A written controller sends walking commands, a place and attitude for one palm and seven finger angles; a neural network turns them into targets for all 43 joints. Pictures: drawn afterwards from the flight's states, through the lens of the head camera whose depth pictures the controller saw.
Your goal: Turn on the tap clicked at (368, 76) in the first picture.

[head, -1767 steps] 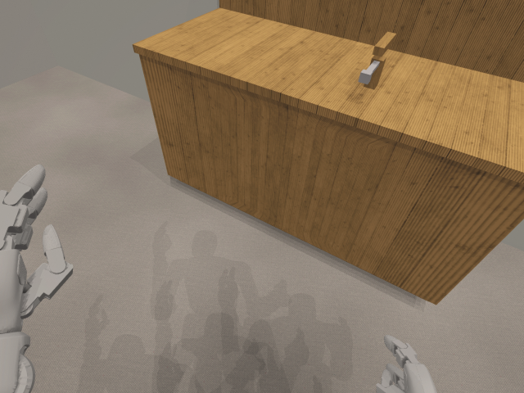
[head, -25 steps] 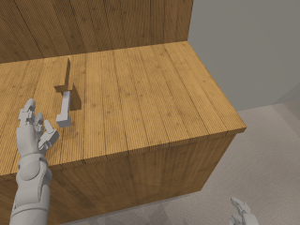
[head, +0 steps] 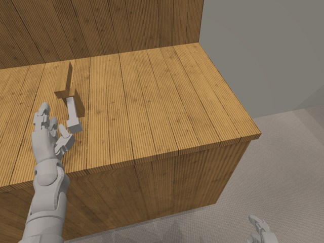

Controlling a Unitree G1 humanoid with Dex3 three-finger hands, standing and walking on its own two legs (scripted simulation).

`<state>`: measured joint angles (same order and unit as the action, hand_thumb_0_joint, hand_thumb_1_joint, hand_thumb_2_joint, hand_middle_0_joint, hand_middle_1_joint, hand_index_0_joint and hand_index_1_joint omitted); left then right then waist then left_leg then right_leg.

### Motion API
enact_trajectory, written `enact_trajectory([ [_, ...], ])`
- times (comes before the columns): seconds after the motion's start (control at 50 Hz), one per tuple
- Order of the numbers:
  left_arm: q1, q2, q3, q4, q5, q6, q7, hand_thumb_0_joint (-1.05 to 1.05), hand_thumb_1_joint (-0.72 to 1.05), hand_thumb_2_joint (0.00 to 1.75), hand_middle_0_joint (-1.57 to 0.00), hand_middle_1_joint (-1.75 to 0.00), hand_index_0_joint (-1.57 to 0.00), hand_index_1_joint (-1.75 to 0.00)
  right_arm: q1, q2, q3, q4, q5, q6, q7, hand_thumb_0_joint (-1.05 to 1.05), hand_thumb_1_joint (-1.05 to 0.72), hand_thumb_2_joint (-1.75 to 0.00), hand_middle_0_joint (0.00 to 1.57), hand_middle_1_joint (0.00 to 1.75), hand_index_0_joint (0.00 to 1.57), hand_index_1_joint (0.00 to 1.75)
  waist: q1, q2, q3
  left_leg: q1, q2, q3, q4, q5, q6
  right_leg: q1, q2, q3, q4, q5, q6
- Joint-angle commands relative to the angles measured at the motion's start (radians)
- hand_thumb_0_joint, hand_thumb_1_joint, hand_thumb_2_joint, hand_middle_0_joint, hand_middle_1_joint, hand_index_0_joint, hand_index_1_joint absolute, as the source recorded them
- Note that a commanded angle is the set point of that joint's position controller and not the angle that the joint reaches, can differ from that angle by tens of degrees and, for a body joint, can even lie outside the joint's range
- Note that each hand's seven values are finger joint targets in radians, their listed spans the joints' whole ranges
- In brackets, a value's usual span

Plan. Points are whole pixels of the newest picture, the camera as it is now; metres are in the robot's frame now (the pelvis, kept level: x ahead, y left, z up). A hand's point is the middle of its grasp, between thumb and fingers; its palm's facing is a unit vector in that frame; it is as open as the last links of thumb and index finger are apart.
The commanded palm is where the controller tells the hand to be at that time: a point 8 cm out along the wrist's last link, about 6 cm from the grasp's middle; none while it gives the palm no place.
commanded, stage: push the lever round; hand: left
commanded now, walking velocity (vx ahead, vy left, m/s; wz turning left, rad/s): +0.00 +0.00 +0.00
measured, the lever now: (74, 125) +0.37 +0.25 +0.09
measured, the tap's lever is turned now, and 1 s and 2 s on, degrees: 10 34 64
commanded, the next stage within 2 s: none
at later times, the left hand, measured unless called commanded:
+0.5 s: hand (82, 134) +0.34 +0.22 +0.09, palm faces +0.56 -0.83 -0.05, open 7.7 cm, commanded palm +0.30 +0.25 +0.09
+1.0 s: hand (99, 128) +0.37 +0.19 +0.09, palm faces +0.64 -0.77 -0.05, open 7.7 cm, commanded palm +0.32 +0.21 +0.09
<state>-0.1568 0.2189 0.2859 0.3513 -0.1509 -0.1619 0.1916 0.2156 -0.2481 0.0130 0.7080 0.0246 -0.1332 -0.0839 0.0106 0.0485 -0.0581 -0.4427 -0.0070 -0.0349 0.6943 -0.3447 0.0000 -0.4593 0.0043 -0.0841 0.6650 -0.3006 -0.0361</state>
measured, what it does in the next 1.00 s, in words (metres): stands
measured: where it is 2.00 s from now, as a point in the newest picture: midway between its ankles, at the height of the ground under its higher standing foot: outside the picture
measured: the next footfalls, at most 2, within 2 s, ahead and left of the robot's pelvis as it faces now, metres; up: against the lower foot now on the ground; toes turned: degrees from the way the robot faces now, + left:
none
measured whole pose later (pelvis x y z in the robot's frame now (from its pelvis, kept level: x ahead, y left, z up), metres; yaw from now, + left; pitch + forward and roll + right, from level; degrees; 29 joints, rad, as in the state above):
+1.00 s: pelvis +0.00 +0.00 +0.00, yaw +0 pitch +5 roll +0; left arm -0.26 0.02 0.12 0.33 0.00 -0.03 0.63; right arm 0.16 -0.21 0.00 0.72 -0.02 -0.02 -0.05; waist 0.01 0.04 -0.08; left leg -0.43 -0.01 -0.04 0.69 -0.35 0.00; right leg -0.45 0.00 -0.08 0.66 -0.31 -0.03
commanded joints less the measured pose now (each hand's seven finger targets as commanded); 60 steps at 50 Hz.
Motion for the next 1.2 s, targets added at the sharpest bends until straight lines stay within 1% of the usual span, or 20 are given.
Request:
enact_trajectory([
  [0.0, -0.310, 0.204, 0.045, -0.232, 0.007, -0.075, 0.019, 0.00, 0.90, 0.90, -0.15, -0.15, -0.15, -0.15, -0.063, -0.125, -0.045, -0.143, 0.001, -0.049, -0.012, 0.00, -0.90, -0.90, 0.20, 0.30, 0.20, 0.30, -0.015, -0.030, -0.249, 0.044, -0.013, 0.001, -0.106, 0.140, 0.020, 0.168, -0.009, 0.067, -0.106, 0.157, 0.018],
  [0.06, -0.290, 0.174, 0.027, -0.230, 0.017, -0.072, 0.045, 0.00, 0.90, 0.90, -0.15, -0.15, -0.15, -0.15, -0.066, -0.120, -0.043, -0.145, 0.001, -0.046, -0.004, 0.00, -0.90, -0.90, 0.20, 0.30, 0.20, 0.30, -0.015, -0.001, -0.223, 0.042, -0.010, -0.001, -0.108, 0.145, 0.017, 0.156, -0.010, 0.063, -0.104, 0.159, 0.016],
  [0.1, -0.306, 0.174, 0.030, -0.213, 0.016, -0.066, 0.062, 0.00, 0.90, 0.90, -0.15, -0.15, -0.15, -0.15, -0.064, -0.125, -0.045, -0.144, 0.000, -0.041, -0.004, 0.00, -0.90, -0.90, 0.20, 0.30, 0.20, 0.30, -0.020, -0.063, -0.219, 0.028, -0.008, -0.003, -0.108, 0.140, 0.020, 0.159, -0.009, 0.061, -0.108, 0.157, 0.019],
  [0.14, -0.305, 0.187, 0.044, -0.235, 0.030, -0.067, 0.083, 0.00, 0.90, 0.90, -0.15, -0.15, -0.15, -0.15, -0.069, -0.124, -0.048, -0.146, -0.002, -0.038, -0.004, 0.00, -0.90, -0.90, 0.20, 0.30, 0.20, 0.30, -0.011, -0.032, -0.238, 0.038, -0.010, 0.001, -0.107, 0.159, 0.020, 0.173, -0.011, 0.065, -0.104, 0.172, 0.017],
  [0.22, -0.266, 0.124, -0.008, -0.281, 0.042, -0.065, 0.115, 0.00, 0.90, 0.90, -0.15, -0.15, -0.15, -0.15, -0.064, -0.118, -0.051, -0.152, -0.011, -0.032, 0.007, 0.00, -0.90, -0.90, 0.20, 0.30, 0.20, 0.30, -0.008, -0.035, -0.266, 0.061, -0.010, 0.007, -0.100, 0.221, 0.016, 0.194, -0.012, 0.060, -0.094, 0.242, 0.017],
  [0.24, -0.238, 0.153, 0.028, -0.277, 0.047, -0.062, 0.127, 0.00, 0.90, 0.90, -0.15, -0.15, -0.15, -0.15, -0.068, -0.118, -0.055, -0.152, -0.009, -0.028, 0.007, 0.00, -0.90, -0.90, 0.20, 0.30, 0.20, 0.30, 0.003, -0.032, -0.268, 0.056, -0.008, 0.005, -0.100, 0.229, 0.014, 0.204, -0.011, 0.060, -0.090, 0.247, 0.015],
  [0.28, -0.245, 0.115, -0.007, -0.267, 0.048, -0.049, 0.137, 0.00, 0.90, 0.90, -0.15, -0.15, -0.15, -0.15, -0.071, -0.115, -0.052, -0.153, -0.011, -0.020, 0.008, 0.00, -0.90, -0.90, 0.20, 0.30, 0.20, 0.30, -0.011, -0.063, -0.243, 0.048, -0.008, 0.010, -0.099, 0.219, 0.018, 0.192, -0.013, 0.059, -0.098, 0.244, 0.020],
  [0.34, -0.268, 0.122, 0.001, -0.298, 0.060, -0.044, 0.164, 0.00, 0.90, 0.90, -0.15, -0.15, -0.15, -0.15, -0.089, -0.112, -0.053, -0.154, -0.011, -0.012, 0.005, 0.00, -0.90, -0.90, 0.20, 0.30, 0.20, 0.30, -0.007, -0.023, -0.235, 0.052, -0.007, 0.008, -0.105, 0.199, 0.016, 0.185, -0.014, 0.063, -0.104, 0.208, 0.016],
  [0.38, -0.289, 0.072, -0.053, -0.291, 0.068, -0.036, 0.180, 0.00, 0.90, 0.90, -0.15, -0.15, -0.15, -0.15, -0.093, -0.108, -0.050, -0.154, -0.014, -0.008, 0.007, 0.00, -0.90, -0.90, 0.20, 0.30, 0.20, 0.30, -0.020, -0.043, -0.219, 0.059, -0.005, 0.005, -0.105, 0.194, 0.015, 0.167, -0.013, 0.057, -0.105, 0.198, 0.017],
  [0.44, -0.270, 0.085, -0.032, -0.312, 0.079, -0.031, 0.210, 0.00, 0.90, 0.90, -0.15, -0.15, -0.15, -0.15, -0.096, -0.108, -0.054, -0.152, -0.018, -0.002, 0.007, 0.00, -0.90, -0.90, 0.20, 0.30, 0.20, 0.30, -0.007, -0.023, -0.246, 0.069, -0.005, 0.002, -0.104, 0.215, 0.010, 0.182, -0.013, 0.056, -0.100, 0.210, 0.013],
  [0.48, -0.276, 0.021, -0.095, -0.318, 0.087, -0.026, 0.223, 0.00, 0.90, 0.90, -0.15, -0.15, -0.15, -0.15, -0.100, -0.103, -0.052, -0.156, -0.019, 0.001, 0.011, 0.00, -0.90, -0.90, 0.20, 0.30, 0.20, 0.30, -0.012, -0.041, -0.245, 0.079, -0.002, -0.003, -0.104, 0.228, 0.006, 0.173, -0.012, 0.049, -0.093, 0.212, 0.012],
  [0.56, -0.345, -0.021, -0.145, -0.327, 0.109, -0.010, 0.268, 0.00, 0.90, 0.90, -0.15, -0.15, -0.15, -0.15, -0.116, -0.102, -0.049, -0.151, -0.024, 0.008, 0.010, 0.00, -0.90, -0.90, 0.20, 0.30, 0.20, 0.30, -0.027, -0.038, -0.232, 0.089, 0.000, -0.014, -0.106, 0.194, 0.005, 0.140, -0.013, 0.046, -0.097, 0.162, 0.012],
  [0.64, -0.335, 0.009, -0.098, -0.285, 0.127, 0.018, 0.315, 0.00, 0.90, 0.90, -0.15, -0.15, -0.15, -0.15, -0.123, -0.101, -0.052, -0.145, -0.030, 0.025, 0.008, 0.00, -0.90, -0.90, 0.20, 0.30, 0.20, 0.30, -0.009, -0.068, -0.247, 0.075, -0.002, -0.014, -0.107, 0.206, 0.001, 0.165, -0.013, 0.046, -0.097, 0.171, 0.010],
  [0.82, -0.382, -0.092, -0.175, -0.291, 0.161, 0.057, 0.399, 0.00, 0.90, 0.90, -0.15, -0.15, -0.15, -0.15, -0.143, -0.083, -0.053, -0.148, -0.043, 0.057, 0.020, 0.00, -0.90, -0.90, 0.20, 0.30, 0.20, 0.30, -0.011, -0.050, -0.260, 0.085, 0.003, -0.005, -0.096, 0.252, -0.007, 0.167, -0.015, 0.043, -0.089, 0.203, 0.006],
  [0.86, -0.401, -0.090, -0.165, -0.262, 0.166, 0.066, 0.416, 0.00, 0.90, 0.90, -0.15, -0.15, -0.15, -0.15, -0.144, -0.085, -0.053, -0.143, -0.044, 0.063, 0.019, 0.00, -0.90, -0.90, 0.20, 0.30, 0.20, 0.30, -0.014, -0.088, -0.249, 0.076, 0.005, -0.013, -0.101, 0.233, -0.006, 0.159, -0.014, 0.040, -0.093, 0.178, 0.008],
  [0.9, -0.460, -0.111, -0.189, -0.252, 0.172, 0.069, 0.430, 0.00, 0.90, 0.90, -0.15, -0.15, -0.15, -0.15, -0.154, -0.081, -0.052, -0.136, -0.045, 0.066, 0.017, 0.00, -0.90, -0.90, 0.20, 0.30, 0.20, 0.30, -0.028, -0.075, -0.237, 0.074, 0.003, -0.008, -0.099, 0.197, -0.003, 0.139, -0.015, 0.043, -0.105, 0.143, 0.010],
  [0.94, -0.471, -0.077, -0.150, -0.234, 0.182, 0.074, 0.451, 0.00, 0.90, 0.90, -0.15, -0.15, -0.15, -0.15, -0.155, -0.082, -0.053, -0.128, -0.047, 0.069, 0.013, 0.00, -0.90, -0.90, 0.20, 0.30, 0.20, 0.30, -0.019, -0.066, -0.242, 0.066, 0.002, -0.011, -0.105, 0.180, -0.003, 0.143, -0.014, 0.045, -0.107, 0.122, 0.007],
  [1.0, -0.522, -0.137, -0.202, -0.207, 0.195, 0.078, 0.472, 0.00, 0.90, 0.90, -0.15, -0.15, -0.15, -0.15, -0.157, -0.074, -0.053, -0.122, -0.051, 0.070, 0.018, 0.00, -0.90, -0.90, 0.20, 0.30, 0.20, 0.30, -0.026, -0.042, -0.245, 0.073, 0.004, -0.009, -0.101, 0.185, -0.008, 0.128, -0.015, 0.041, -0.100, 0.123, 0.003],
  [1.14, -0.544, -0.105, -0.129, -0.132, 0.210, 0.091, 0.535, 0.00, 0.90, 0.90, -0.15, -0.15, -0.15, -0.15, -0.141, -0.076, -0.063, -0.107, -0.065, 0.085, 0.026, 0.00, -0.90, -0.90, 0.20, 0.30, 0.20, 0.30, -0.014, -0.075, -0.297, 0.056, 0.003, -0.003, -0.089, 0.227, -0.008, 0.159, -0.015, 0.044, -0.096, 0.167, 0.005],
  [1.18, -0.546, -0.142, -0.156, -0.133, 0.214, 0.092, 0.546, 0.00, 0.90, 0.90, -0.15, -0.15, -0.15, -0.15, -0.141, -0.069, -0.066, -0.114, -0.066, 0.089, 0.033, 0.00, -0.90, -0.90, 0.20, 0.30, 0.20, 0.30, -0.016, -0.077, -0.305, 0.058, 0.004, 0.007, -0.082, 0.251, -0.007, 0.165, -0.017, 0.042, -0.089, 0.196, 0.005],
])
